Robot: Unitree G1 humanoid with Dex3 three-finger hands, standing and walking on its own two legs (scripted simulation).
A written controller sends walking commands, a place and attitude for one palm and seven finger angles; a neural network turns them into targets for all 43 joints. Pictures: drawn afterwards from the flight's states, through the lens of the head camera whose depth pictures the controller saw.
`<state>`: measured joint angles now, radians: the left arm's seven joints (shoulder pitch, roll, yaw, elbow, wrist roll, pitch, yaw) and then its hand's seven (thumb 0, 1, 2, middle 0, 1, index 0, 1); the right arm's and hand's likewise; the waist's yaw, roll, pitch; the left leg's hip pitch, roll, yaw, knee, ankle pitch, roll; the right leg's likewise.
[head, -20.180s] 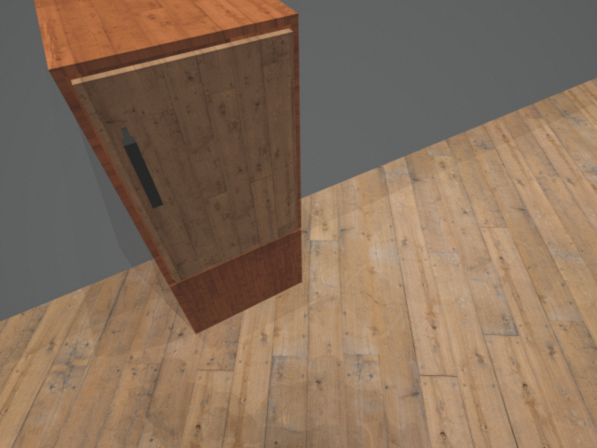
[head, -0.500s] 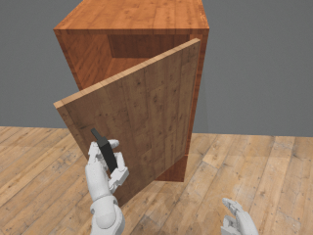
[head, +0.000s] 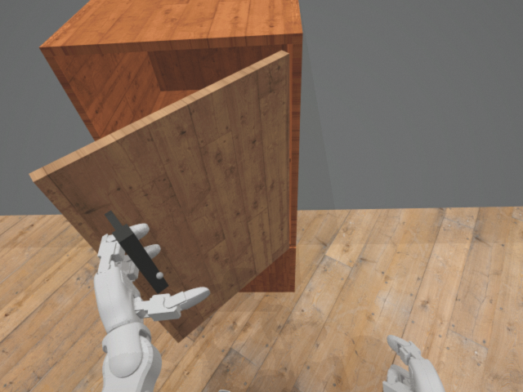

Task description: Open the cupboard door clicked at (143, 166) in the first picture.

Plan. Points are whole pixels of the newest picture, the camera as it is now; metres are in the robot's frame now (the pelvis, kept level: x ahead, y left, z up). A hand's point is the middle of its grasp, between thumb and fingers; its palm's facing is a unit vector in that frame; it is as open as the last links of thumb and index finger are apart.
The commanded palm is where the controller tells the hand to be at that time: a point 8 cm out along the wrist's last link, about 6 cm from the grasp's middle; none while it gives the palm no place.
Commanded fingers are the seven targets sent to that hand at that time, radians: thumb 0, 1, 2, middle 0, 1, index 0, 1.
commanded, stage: open thumb and fingers to let go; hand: left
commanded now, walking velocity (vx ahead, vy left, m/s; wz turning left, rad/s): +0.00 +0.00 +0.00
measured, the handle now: (137, 253) +0.31 +0.20 +0.07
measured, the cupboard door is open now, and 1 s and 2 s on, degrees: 43 43 42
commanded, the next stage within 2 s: slide the hand sideways off the handle in 0.26 s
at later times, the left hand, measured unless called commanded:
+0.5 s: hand (154, 286) +0.26 +0.16 +0.06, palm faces +0.20 -0.97 -0.12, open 15.4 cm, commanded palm +0.23 +0.21 +0.07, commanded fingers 0.00 -0.50 0.30 -0.15 -0.30 -0.15 -0.30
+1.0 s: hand (130, 311) +0.22 +0.18 +0.07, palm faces +0.00 -1.00 -0.07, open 16.1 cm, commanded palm +0.19 +0.26 +0.07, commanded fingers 0.00 -0.50 0.30 -0.15 -0.30 -0.15 -0.30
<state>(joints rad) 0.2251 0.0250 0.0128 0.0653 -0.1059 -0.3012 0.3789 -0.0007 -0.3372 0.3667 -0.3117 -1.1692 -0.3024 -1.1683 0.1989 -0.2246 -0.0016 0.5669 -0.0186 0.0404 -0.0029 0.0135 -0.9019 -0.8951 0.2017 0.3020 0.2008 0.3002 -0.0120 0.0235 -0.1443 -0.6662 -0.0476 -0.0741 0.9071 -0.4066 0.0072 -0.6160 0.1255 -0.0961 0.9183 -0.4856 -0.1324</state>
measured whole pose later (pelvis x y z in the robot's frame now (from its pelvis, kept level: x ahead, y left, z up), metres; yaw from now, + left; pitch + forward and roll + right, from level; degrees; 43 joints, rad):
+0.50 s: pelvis +0.00 -0.02 -0.01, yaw +1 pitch +11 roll +4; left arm 0.24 0.16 0.11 0.09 -0.18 -0.36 0.01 -0.01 -0.50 0.30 -0.35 -0.51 -0.26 -0.56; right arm 0.19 -0.25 0.01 0.56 0.01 0.03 -0.02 0.01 -0.90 -0.89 0.20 0.30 0.20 0.30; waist 0.00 0.02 -0.13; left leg -0.70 -0.04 -0.07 0.94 -0.41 0.01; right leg -0.65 0.12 -0.12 0.95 -0.51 -0.08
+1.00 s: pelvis -0.01 +0.01 +0.00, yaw -1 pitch +11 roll +6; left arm 0.37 0.19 0.19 0.02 -0.34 -0.38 -0.29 -0.01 -0.50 0.30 -0.21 -0.33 -0.18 -0.33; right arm 0.21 -0.28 0.00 0.49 0.04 -0.04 -0.04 0.01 -0.90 -0.90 0.20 0.30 0.20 0.30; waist 0.00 0.00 -0.11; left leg -0.70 -0.03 -0.07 1.03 -0.44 -0.01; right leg -0.69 0.09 -0.03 1.01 -0.51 -0.06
